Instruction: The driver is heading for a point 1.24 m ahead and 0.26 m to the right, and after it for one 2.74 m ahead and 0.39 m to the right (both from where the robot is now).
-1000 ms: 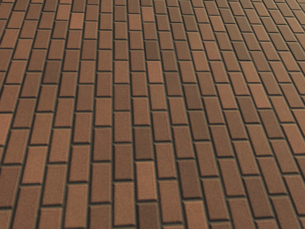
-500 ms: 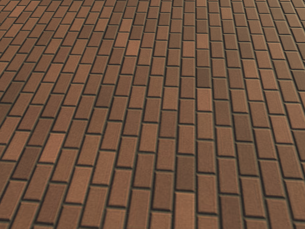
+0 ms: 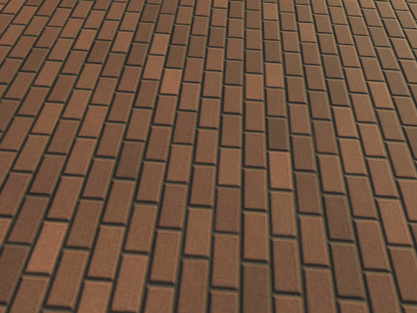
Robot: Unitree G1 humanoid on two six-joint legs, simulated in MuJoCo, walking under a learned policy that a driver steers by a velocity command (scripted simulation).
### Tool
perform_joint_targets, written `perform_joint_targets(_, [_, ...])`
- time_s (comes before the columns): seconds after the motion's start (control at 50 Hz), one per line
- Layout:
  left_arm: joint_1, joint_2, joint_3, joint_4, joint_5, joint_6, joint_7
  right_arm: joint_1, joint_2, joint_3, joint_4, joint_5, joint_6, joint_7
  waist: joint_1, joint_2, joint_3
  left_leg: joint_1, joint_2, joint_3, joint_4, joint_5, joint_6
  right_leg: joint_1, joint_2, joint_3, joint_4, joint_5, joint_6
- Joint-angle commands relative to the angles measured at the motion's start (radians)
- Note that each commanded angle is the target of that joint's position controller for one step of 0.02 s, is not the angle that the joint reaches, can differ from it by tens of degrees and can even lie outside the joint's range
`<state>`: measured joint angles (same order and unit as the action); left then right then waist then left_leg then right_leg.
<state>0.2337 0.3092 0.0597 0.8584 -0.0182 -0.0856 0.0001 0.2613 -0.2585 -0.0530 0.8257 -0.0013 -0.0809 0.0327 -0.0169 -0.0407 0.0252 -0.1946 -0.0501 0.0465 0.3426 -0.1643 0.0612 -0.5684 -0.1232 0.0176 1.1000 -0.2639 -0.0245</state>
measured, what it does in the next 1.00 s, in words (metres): walks ahead: right foot, then left foot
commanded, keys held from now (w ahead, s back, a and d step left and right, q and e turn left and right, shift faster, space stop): w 0.88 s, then w+e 0.12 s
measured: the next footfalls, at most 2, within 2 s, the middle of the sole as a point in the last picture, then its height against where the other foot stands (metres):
right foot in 0.32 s outside the picture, level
left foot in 0.86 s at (183, 257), level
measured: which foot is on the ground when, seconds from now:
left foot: down 0.00-0.34, up 0.36-0.84, down 0.86-1.00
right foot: up 0.00-0.30, down 0.32-0.88, up 0.90-1.00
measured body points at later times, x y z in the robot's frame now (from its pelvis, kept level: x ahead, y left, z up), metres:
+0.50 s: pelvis +0.29 -0.07 +0.00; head +0.32 -0.08 +0.44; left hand +0.39 +0.21 -0.12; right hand +0.39 -0.34 -0.13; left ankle +0.27 +0.10 -0.66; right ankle +0.33 -0.15 -0.75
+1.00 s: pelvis +0.58 -0.01 -0.01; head +0.61 +0.01 +0.44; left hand +0.65 +0.27 -0.14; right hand +0.71 -0.28 -0.11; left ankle +0.64 +0.08 -0.75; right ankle +0.50 -0.15 -0.65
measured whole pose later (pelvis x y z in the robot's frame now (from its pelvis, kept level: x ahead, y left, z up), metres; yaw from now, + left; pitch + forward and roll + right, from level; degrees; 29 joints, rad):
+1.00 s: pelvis +0.58 -0.01 -0.01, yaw -2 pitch +1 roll +0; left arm 0.30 0.30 0.05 0.88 -0.03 -0.07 0.00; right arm 0.18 -0.26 -0.05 0.81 0.00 -0.09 0.03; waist 0.00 -0.03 0.03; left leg -0.33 -0.02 0.08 0.46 -0.16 0.05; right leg -0.43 -0.05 0.04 1.16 -0.37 -0.04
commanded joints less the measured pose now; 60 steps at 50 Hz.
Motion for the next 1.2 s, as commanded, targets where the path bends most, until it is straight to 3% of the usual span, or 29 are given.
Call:
perform_joint_targets(0.02, [0.013, 0.048, 0.011, -0.062, 0.013, 0.009, 0.005, -0.042, -0.141, -0.033, -0.050, 0.001, -0.029, -0.009, 0.034, 0.102, 0.014, 0.013, 0.265, -0.224, -0.243, 0.091, 0.188, -0.116, -0.051, 0.037, -0.092, 0.124, 0.027])
perform_joint_targets(0.12, [-0.174, 0.019, -0.007, -0.122, 0.012, -0.010, -0.016, 0.036, -0.171, -0.037, -0.014, 0.011, -0.019, -0.029, -0.025, 0.084, 0.051, 0.020, 0.224, -0.111, -0.254, 0.136, 0.150, -0.065, 0.004, -0.015, -0.430, 0.385, 0.037])
perform_joint_targets(0.2, [-0.273, 0.032, -0.012, -0.171, 0.002, -0.017, -0.039, 0.117, -0.188, -0.042, 0.027, 0.023, -0.002, -0.034, -0.054, 0.081, 0.069, 0.164, 0.282, -0.122, -0.203, 0.147, 0.138, -0.088, 0.029, -0.004, -0.546, 0.363, 0.009])
perform_joint_targets(0.26, [-0.251, 0.064, -0.003, -0.184, 0.003, -0.020, -0.051, 0.121, -0.201, -0.049, 0.039, 0.025, 0.017, -0.039, -0.021, 0.104, 0.039, 0.271, 0.317, -0.129, -0.114, 0.304, 0.110, -0.039, 0.057, -0.015, -0.587, 0.240, -0.030])
perform_joint_targets(0.28, [-0.194, 0.085, 0.008, -0.173, 0.004, -0.020, -0.049, 0.109, -0.211, -0.051, 0.038, 0.023, 0.023, -0.040, 0.014, 0.122, -0.002, 0.286, 0.306, -0.117, -0.038, 0.474, 0.097, 0.051, 0.088, -0.043, -0.593, 0.200, -0.048])
perform_joint_targets(0.3, [-0.061, 0.120, 0.029, -0.136, 0.005, -0.019, -0.043, 0.097, -0.204, -0.046, 0.036, 0.019, 0.031, -0.042, 0.086, 0.117, -0.087, 0.265, 0.261, -0.080, 0.131, 0.625, 0.073, 0.232, 0.125, -0.078, -0.609, 0.201, -0.076])
perform_joint_targets(0.32, [0.115, 0.177, 0.050, -0.096, 0.012, -0.016, -0.033, 0.109, -0.167, -0.028, 0.020, 0.005, 0.033, -0.046, 0.151, 0.076, -0.230, 0.111, 0.210, -0.042, 0.388, 0.501, 0.039, 0.531, 0.037, 0.011, -0.557, 0.235, -0.122])
perform_joint_targets(0.34, [0.212, 0.286, 0.075, -0.078, 0.028, -0.011, -0.029, 0.245, -0.044, 0.009, -0.003, 0.003, 0.013, -0.035, 0.103, -0.168, -0.391, -0.309, 0.040, -0.018, 0.801, 0.034, -0.038, 0.936, -0.225, 0.490, -0.609, 0.057, -0.290])
perform_joint_targets(0.36, [0.232, 0.205, 0.053, -0.074, 0.014, -0.009, -0.033, 0.217, -0.083, 0.004, 0.016, 0.015, -0.013, -0.030, 0.129, -0.206, -0.453, -0.462, -0.008, -0.164, 0.947, -0.405, -0.039, 0.989, -0.274, 0.758, -0.783, -0.070, -0.320])
perform_joint_targets(0.38, [0.159, 0.156, 0.035, -0.083, 0.009, -0.010, -0.031, 0.117, -0.168, -0.019, -0.012, 0.044, -0.027, -0.024, 0.127, -0.132, -0.280, -0.563, 0.056, -0.176, 1.007, -0.362, -0.023, 0.870, -0.243, 0.614, -0.799, -0.113, -0.261])
perform_joint_targets(0.4, [0.085, 0.129, 0.027, -0.099, 0.012, -0.009, -0.028, 0.044, -0.168, -0.017, -0.032, 0.047, -0.033, -0.026, 0.103, -0.057, -0.176, -0.561, 0.112, -0.140, 0.968, -0.269, -0.014, 0.716, -0.205, 0.475, -0.814, -0.047, -0.229])
perform_joint_targets(0.42, [0.027, 0.102, 0.018, -0.104, 0.019, -0.010, -0.030, 0.007, -0.157, -0.018, -0.038, 0.031, -0.030, -0.030, 0.071, -0.007, -0.099, -0.525, 0.151, -0.122, 0.896, -0.197, -0.017, 0.570, -0.166, 0.374, -0.844, 0.048, -0.215])
perform_joint_targets(0.44, [-0.007, 0.074, 0.010, -0.110, 0.030, -0.015, -0.032, 0.019, -0.150, -0.024, -0.033, 0.021, -0.018, -0.033, 0.035, -0.026, -0.070, -0.460, 0.184, -0.129, 0.841, -0.147, -0.017, 0.476, -0.129, 0.302, -0.875, 0.115, -0.200])
perform_joint_targets(0.52, [-0.005, 0.094, 0.018, -0.087, 0.024, -0.034, -0.030, 0.031, -0.097, -0.017, -0.028, 0.010, 0.018, -0.039, -0.005, -0.027, -0.038, -0.421, 0.204, -0.115, 0.723, -0.047, -0.052, 0.372, -0.100, 0.173, -0.963, 0.255, -0.224])
perform_joint_targets(0.64, [0.073, 0.122, 0.024, -0.045, 0.012, -0.017, -0.005, -0.174, -0.064, -0.003, -0.085, 0.006, 0.001, -0.025, 0.057, -0.010, 0.016, -0.446, 0.173, -0.071, 0.348, 0.261, -0.074, 0.420, -0.049, 0.038, -0.986, 0.300, -0.179])
perform_joint_targets(0.74, [0.160, 0.140, 0.031, 0.004, 0.001, 0.007, -0.001, -0.308, -0.071, 0.003, -0.137, 0.018, -0.013, 0.002, 0.102, -0.011, 0.053, -0.471, 0.136, -0.058, 0.200, 0.235, -0.049, 0.569, -0.109, 0.050, -0.933, 0.301, -0.175])
perform_joint_targets(0.78, [0.157, 0.150, 0.037, 0.013, -0.003, 0.019, 0.005, -0.310, -0.088, -0.001, -0.148, 0.018, -0.018, 0.013, 0.083, -0.024, 0.046, -0.459, 0.126, -0.060, 0.168, 0.160, -0.022, 0.633, -0.140, 0.062, -0.886, 0.370, -0.160])
perform_joint_targets(0.82, [0.129, 0.165, 0.042, 0.011, -0.003, 0.029, 0.010, -0.227, -0.123, -0.016, -0.130, 0.016, -0.021, 0.014, 0.025, -0.047, -0.009, -0.322, 0.084, -0.025, 0.149, 0.091, 0.009, 0.660, -0.135, 0.050, -0.783, 0.594, -0.137])
perform_joint_targets(0.84, [0.110, 0.156, 0.037, 0.007, -0.002, 0.035, 0.012, -0.096, -0.156, -0.037, -0.090, 0.013, -0.022, 0.009, -0.045, -0.037, -0.089, -0.139, 0.052, 0.007, 0.124, 0.108, 0.036, 0.632, -0.091, 0.012, -0.630, 0.725, -0.113])
perform_joint_targets(0.86, [0.116, 0.118, 0.020, -0.009, 0.011, 0.035, 0.015, 0.078, -0.215, -0.060, -0.046, 0.005, -0.019, -0.001, -0.112, 0.004, -0.224, 0.154, 0.132, -0.075, 0.173, 0.143, 0.085, 0.482, -0.040, -0.026, -0.391, 0.613, -0.080])
perform_joint_targets(0.88, [0.234, 0.012, -0.014, -0.035, 0.018, 0.015, 0.005, 0.187, -0.322, -0.086, -0.027, -0.009, -0.012, -0.008, -0.079, 0.231, -0.377, 0.562, 0.392, -0.525, 0.144, 0.002, 0.247, 0.064, 0.121, -0.065, 0.011, 0.187, -0.003])
perform_joint_targets(0.9, [0.213, 0.033, -0.013, -0.017, 0.005, -0.009, 0.000, 0.201, -0.244, -0.065, -0.024, 0.005, -0.008, -0.007, -0.102, 0.283, -0.436, 0.616, 0.456, -0.779, -0.010, -0.113, 0.283, -0.102, 0.177, 0.081, 0.167, -0.318, -0.001])
perform_joint_targets(0.92, [0.125, 0.118, 0.011, -0.039, -0.028, -0.022, -0.007, 0.133, -0.192, -0.047, -0.032, 0.009, -0.009, -0.010, -0.105, 0.209, -0.272, 0.497, 0.427, -0.633, -0.031, -0.171, 0.222, -0.198, 0.117, 0.117, 0.233, -0.279, -0.018])
perform_joint_targets(0.94, [0.062, 0.121, 0.012, -0.057, -0.034, -0.025, -0.007, 0.060, -0.162, -0.038, -0.046, 0.006, -0.008, -0.014, -0.079, 0.148, -0.172, 0.349, 0.393, -0.490, -0.052, -0.132, 0.183, -0.196, 0.060, 0.086, 0.197, -0.185, -0.025])
perform_joint_targets(0.96, [0.031, 0.111, 0.015, -0.061, -0.022, -0.019, -0.002, -0.001, -0.127, -0.028, -0.047, 0.001, -0.011, -0.012, -0.048, 0.108, -0.094, 0.211, 0.353, -0.391, -0.094, -0.076, 0.161, -0.162, 0.023, 0.073, 0.129, -0.112, -0.020])
perform_joint_targets(0.98, [0.047, 0.103, 0.022, -0.054, -0.014, -0.004, 0.002, -0.040, -0.099, -0.020, -0.049, -0.007, -0.020, -0.011, -0.012, 0.134, -0.060, 0.120, 0.320, -0.312, -0.132, -0.027, 0.140, -0.102, -0.007, 0.083, 0.078, -0.056, -0.016])
perform_joint_targets(1.06, [0.073, 0.044, 0.018, -0.050, -0.012, 0.040, 0.008, -0.060, -0.117, -0.031, -0.019, -0.017, -0.044, -0.014, 0.030, 0.123, -0.014, 0.006, 0.298, -0.133, -0.221, 0.134, 0.144, -0.068, -0.020, 0.098, 0.012, 0.065, 0.014])
perform_joint_targets(1.14, [-0.016, 0.030, 0.018, -0.085, -0.003, 0.033, -0.002, -0.048, -0.135, -0.035, 0.002, -0.017, -0.041, -0.032, 0.011, 0.101, 0.012, 0.050, 0.265, 0.015, -0.234, 0.232, 0.115, -0.110, -0.002, 0.081, -0.213, 0.286, 0.024])
perform_joint_targets(1.2, [-0.128, 0.001, 0.004, -0.126, 0.001, 0.028, -0.022, -0.010, -0.156, -0.040, 0.017, -0.009, -0.033, -0.042, -0.037, 0.081, 0.043, 0.090, 0.271, 0.081, -0.244, 0.234, 0.100, -0.087, 0.011, 0.008, -0.375, 0.375, 0.014])
Velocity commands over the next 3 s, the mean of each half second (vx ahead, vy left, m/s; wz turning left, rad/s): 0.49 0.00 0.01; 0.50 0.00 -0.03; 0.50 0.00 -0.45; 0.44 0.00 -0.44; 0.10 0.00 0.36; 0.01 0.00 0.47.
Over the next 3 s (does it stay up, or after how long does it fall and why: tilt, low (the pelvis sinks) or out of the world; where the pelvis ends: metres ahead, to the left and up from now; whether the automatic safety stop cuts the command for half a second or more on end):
stays up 1.22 -0.14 0.00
